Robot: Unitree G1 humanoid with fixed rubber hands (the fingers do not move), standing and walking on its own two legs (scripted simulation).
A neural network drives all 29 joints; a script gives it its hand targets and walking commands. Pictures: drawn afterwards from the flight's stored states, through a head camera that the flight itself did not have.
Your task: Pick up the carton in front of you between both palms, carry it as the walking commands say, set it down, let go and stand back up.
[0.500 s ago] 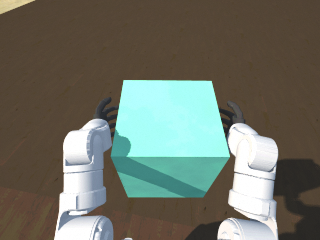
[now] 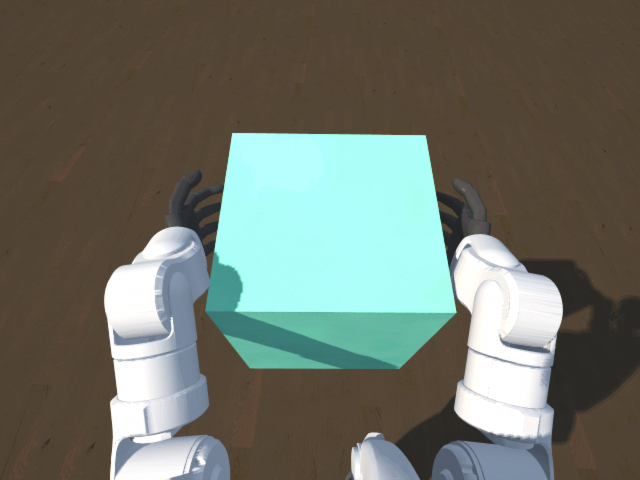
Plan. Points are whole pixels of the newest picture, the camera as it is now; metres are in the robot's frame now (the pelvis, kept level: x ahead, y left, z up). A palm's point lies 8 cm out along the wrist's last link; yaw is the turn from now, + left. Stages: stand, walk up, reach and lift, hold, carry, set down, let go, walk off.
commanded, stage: carry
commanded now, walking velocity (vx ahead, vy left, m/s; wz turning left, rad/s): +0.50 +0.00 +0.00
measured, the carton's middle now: (326, 266) +0.37 -0.02 +0.08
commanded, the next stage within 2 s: none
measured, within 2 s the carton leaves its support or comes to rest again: neither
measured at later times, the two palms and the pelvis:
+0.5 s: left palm (221, 102) +0.64 +0.14 +0.13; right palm (410, 107) +0.65 -0.16 +0.13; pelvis +0.30 -0.03 +0.02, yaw +2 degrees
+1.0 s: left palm (224, 37) +0.88 +0.16 +0.12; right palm (377, 42) +0.87 -0.14 +0.13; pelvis +0.64 +0.01 +0.02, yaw -1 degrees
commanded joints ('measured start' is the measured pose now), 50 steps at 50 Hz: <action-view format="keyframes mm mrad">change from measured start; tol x32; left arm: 1 -558 -627 -598 8 -166 11 -4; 17 -695 -887 -692 58 -285 -39 -95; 50 174 -790 -877 -412 -249 38 -142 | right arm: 1 -556 665 605 -46 206 23 56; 50 217 779 808 -429 190 49 183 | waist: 1 -9 129 -379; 10 134 -271 -515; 30 89 -140 -356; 34 42 311 -528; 50 51 154 -179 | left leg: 1 375 237 -199 -97 500 142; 7 252 183 7 262 936 6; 11 -496 9 -163 977 -112 -19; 26 -411 58 16 160 289 -75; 31 55 -10 124 -83 368 -43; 34 615 443 -647 -128 372 199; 50 294 253 -44 -260 488 49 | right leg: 1 -13 22 -60 -190 78 -3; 7 549 149 -202 -512 124 -55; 10 1027 -286 701 -692 114 -257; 30 962 -112 -50 -581 829 -47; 35 61 58 43 269 -210 33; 50 178 -1 -128 -454 232 48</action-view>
